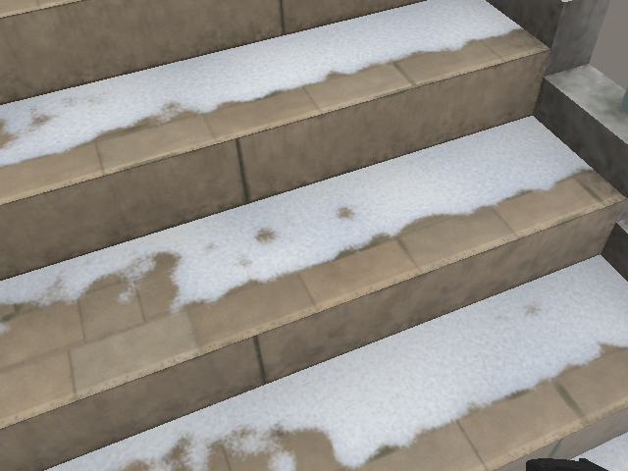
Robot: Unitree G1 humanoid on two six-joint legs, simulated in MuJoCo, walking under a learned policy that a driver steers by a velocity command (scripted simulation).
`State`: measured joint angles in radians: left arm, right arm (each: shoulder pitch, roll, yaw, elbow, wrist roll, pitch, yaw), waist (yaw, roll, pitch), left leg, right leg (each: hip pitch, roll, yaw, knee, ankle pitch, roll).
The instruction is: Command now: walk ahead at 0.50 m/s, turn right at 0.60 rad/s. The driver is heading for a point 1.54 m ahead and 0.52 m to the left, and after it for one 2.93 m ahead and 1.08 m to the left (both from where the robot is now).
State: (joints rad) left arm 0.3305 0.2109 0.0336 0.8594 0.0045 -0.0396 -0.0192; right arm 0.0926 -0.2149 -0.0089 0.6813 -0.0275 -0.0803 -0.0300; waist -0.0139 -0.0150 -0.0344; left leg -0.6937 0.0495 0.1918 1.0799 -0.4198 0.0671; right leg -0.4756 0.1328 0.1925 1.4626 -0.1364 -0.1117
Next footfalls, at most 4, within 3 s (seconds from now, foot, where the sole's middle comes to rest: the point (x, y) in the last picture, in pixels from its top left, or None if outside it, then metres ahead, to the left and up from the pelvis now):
0.46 right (476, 426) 0.50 -0.24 -0.52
1.02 left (307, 257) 0.76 0.05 -0.36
1.52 right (286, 70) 1.13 0.08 -0.19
1.96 left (82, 11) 1.04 0.42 -0.01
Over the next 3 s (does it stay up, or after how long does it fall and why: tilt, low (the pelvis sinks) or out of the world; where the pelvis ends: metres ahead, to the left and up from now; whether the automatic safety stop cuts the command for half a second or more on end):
stays up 1.36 0.67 0.89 its command is cut before an obstacle after 2.1 s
